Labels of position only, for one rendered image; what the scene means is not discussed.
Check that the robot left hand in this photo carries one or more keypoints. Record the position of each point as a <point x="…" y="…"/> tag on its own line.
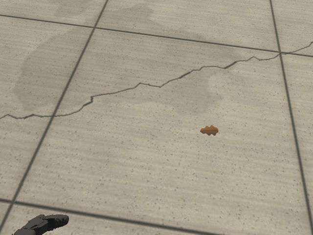
<point x="43" y="223"/>

